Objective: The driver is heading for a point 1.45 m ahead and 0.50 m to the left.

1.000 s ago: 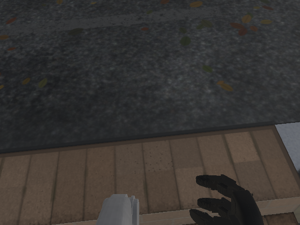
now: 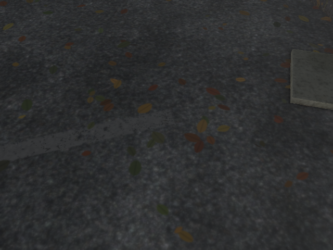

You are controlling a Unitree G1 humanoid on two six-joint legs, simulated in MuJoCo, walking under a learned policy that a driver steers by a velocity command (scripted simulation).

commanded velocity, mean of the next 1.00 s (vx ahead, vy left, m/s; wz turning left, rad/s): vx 0.01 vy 0.00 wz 0.44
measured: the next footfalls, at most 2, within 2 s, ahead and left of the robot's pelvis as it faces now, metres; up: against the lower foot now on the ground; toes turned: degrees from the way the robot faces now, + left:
left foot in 0.24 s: +0.09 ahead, +0.14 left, +0.00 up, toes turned +14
right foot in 0.66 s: +0.20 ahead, -0.04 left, +0.00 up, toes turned +24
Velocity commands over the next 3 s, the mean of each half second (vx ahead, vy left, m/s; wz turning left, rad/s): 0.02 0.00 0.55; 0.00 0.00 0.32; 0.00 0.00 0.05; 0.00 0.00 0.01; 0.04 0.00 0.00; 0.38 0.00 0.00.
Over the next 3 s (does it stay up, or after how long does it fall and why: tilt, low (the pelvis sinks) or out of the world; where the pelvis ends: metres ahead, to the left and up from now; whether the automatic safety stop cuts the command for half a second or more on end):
stays up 0.28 0.15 0.02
